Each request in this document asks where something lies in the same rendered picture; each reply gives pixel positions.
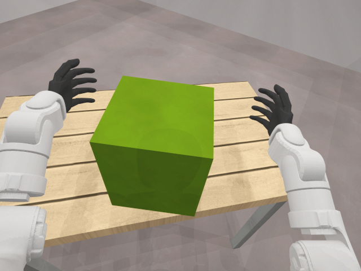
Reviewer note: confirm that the right robot upper arm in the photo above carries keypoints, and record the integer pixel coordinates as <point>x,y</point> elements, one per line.
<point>321,256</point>

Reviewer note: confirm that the right robot forearm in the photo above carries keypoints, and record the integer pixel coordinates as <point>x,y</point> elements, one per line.
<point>303,170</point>

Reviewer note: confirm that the table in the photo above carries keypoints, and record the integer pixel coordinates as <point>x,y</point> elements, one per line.
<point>242,174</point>

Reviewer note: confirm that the left robot hand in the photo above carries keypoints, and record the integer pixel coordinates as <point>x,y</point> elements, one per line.
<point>63,83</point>

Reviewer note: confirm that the right robot hand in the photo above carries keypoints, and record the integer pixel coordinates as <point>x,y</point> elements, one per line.
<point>281,108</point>

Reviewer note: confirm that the left robot upper arm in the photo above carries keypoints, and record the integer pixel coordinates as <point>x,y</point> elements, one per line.
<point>22,235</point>

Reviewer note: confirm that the carton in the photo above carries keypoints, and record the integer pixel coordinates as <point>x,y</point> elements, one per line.
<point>154,145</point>

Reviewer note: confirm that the left robot forearm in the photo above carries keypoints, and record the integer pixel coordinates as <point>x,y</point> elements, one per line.
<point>26,144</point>

